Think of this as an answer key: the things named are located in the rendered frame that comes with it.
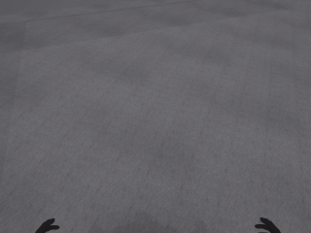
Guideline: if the robot right hand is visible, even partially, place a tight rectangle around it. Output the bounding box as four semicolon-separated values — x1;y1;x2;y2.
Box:
255;217;281;233

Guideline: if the robot left hand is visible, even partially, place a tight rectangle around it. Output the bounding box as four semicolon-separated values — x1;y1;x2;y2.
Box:
35;218;60;233

